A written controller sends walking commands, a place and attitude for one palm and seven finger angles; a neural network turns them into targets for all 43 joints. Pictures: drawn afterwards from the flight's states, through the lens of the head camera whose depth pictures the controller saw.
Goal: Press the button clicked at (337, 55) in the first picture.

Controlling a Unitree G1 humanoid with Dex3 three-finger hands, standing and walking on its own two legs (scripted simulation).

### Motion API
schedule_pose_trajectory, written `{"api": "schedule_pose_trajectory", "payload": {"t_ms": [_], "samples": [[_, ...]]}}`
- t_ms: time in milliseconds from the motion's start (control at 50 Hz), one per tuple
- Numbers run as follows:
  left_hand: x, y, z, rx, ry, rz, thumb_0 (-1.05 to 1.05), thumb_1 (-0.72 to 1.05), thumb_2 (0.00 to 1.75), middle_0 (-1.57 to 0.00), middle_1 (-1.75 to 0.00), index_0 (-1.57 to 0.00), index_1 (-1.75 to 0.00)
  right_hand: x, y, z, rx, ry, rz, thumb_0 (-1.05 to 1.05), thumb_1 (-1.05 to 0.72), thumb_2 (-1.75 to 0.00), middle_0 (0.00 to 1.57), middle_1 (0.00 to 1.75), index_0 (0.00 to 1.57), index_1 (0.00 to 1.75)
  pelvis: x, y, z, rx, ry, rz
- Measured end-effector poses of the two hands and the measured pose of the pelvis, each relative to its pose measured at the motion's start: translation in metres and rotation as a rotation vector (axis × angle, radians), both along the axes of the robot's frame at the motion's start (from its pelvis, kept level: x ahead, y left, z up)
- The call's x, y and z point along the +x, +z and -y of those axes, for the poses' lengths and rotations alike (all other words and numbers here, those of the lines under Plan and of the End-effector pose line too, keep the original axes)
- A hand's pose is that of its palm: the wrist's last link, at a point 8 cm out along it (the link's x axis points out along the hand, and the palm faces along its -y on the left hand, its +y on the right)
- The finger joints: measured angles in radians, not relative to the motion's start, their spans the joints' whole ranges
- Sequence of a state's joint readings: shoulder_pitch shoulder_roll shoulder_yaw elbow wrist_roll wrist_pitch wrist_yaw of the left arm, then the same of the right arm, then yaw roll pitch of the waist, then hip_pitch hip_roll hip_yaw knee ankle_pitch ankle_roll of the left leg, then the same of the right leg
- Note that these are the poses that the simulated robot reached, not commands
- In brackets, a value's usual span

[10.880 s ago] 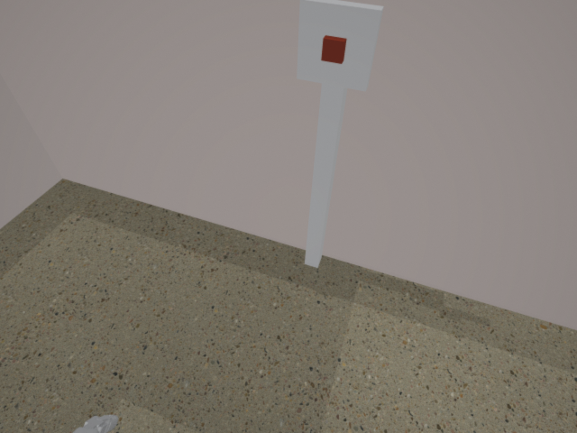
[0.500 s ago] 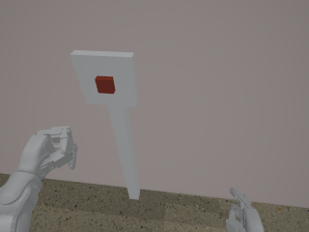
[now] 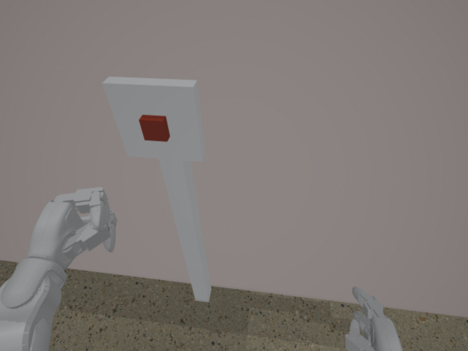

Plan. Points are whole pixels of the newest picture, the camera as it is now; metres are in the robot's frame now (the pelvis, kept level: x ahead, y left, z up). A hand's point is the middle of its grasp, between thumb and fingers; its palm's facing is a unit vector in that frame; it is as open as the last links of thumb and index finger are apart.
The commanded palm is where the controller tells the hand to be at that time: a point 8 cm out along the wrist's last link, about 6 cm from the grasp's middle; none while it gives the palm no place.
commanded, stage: aim a knuckle at the button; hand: left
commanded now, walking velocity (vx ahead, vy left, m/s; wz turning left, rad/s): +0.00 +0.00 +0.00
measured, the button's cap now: (155, 127) +0.49 +0.22 +0.16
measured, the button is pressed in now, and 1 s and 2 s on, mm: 0 0 0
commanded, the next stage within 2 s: press the button with the knuckle in 1.76 s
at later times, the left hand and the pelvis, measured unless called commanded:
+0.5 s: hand (135, 195) +0.32 +0.21 +0.13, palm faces -0.01 -1.00 -0.04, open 3.1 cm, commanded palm +0.30 +0.26 +0.14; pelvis +0.00 +0.01 +0.00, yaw -1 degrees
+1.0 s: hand (152, 169) +0.39 +0.20 +0.13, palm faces +0.01 -1.00 -0.03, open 3.1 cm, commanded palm +0.37 +0.25 +0.13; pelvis +0.01 +0.01 +0.00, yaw -2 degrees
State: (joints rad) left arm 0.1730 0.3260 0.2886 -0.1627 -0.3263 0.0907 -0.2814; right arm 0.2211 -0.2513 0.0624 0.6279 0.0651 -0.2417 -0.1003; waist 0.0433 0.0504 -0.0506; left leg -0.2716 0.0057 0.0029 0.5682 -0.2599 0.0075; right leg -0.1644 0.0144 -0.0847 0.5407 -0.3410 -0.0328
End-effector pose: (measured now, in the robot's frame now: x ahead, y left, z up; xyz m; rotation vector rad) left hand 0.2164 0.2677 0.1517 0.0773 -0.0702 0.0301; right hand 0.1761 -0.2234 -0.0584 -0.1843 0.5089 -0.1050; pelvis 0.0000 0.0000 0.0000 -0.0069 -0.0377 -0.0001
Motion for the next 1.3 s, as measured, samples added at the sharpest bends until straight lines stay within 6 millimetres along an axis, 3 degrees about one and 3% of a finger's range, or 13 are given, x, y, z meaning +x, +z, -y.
{"api": "schedule_pose_trajectory", "payload": {"t_ms": [200,340,540,720,860,1100,1180,1300], "samples": [[0.037,-0.01,-0.001,-0.018,-0.015,-0.047,0.02,0.9,0.9,-1.31,-1.5,-1.3,-1.5,-0.011,-0.008,0.011,-0.012,-0.041,-0.05,0.02,-0.9,-0.9,0.2,0.3,0.2,0.3,-0.002,0.0,0.002,0.003,-0.006,-0.013],[0.06,-0.006,-0.001,-0.027,-0.02,-0.01,0.02,0.9,0.9,-1.31,-1.5,-1.3,-1.5,-0.021,-0.011,0.017,-0.02,-0.074,-0.082,0.02,-0.9,-0.9,0.2,0.3,0.2,0.3,0.002,0.0,-0.001,0.004,-0.016,-0.024],[0.092,-0.021,0.009,-0.041,-0.035,-0.07,0.02,0.9,0.9,-1.31,-1.5,-1.3,-1.5,-0.027,-0.018,0.013,-0.018,-0.093,-0.141,0.02,-0.9,-0.9,0.2,0.3,0.2,0.3,0.005,0.0,-0.008,0.007,-0.022,-0.045],[0.118,-0.011,0.01,-0.037,-0.03,-0.02,0.02,0.9,0.9,-1.31,-1.5,-1.3,-1.5,-0.03,-0.022,0.008,-0.011,-0.101,-0.185,0.02,-0.9,-0.9,0.2,0.3,0.2,0.3,0.011,0.001,-0.011,0.006,-0.028,-0.058],[0.133,-0.024,0.012,-0.053,-0.027,-0.094,0.02,0.9,0.9,-1.3,-1.5,-1.3,-1.5,-0.035,-0.026,0.01,-0.014,-0.119,-0.232,0.02,-0.9,-0.9,0.2,0.3,0.2,0.3,0.013,0.0,-0.014,0.004,-0.027,-0.07],[0.17,-0.018,0.018,-0.051,-0.027,-0.059,0.02,0.9,0.9,-1.31,-1.5,-1.3,-1.5,-0.06,-0.035,0.019,-0.029,-0.162,-0.333,0.02,-0.9,-0.9,0.2,0.3,0.2,0.3,0.011,-0.001,-0.013,0.002,-0.029,-0.091],[0.173,-0.022,0.022,-0.053,-0.038,-0.077,0.02,0.91,0.9,-1.3,-1.5,-1.3,-1.5,-0.072,-0.038,0.022,-0.018,-0.186,-0.362,0.02,-0.9,-0.9,0.2,0.3,0.2,0.3,0.013,-0.001,-0.014,0.004,-0.039,-0.1],[0.16,-0.025,0.026,-0.059,-0.039,-0.05,0.02,0.9,0.9,-1.3,-1.5,-1.3,-1.5,-0.08,-0.041,0.022,-0.004,-0.199,-0.378,0.02,-0.9,-0.9,0.2,0.3,0.2,0.3,0.015,-0.001,-0.014,0.007,-0.05,-0.093]]}}
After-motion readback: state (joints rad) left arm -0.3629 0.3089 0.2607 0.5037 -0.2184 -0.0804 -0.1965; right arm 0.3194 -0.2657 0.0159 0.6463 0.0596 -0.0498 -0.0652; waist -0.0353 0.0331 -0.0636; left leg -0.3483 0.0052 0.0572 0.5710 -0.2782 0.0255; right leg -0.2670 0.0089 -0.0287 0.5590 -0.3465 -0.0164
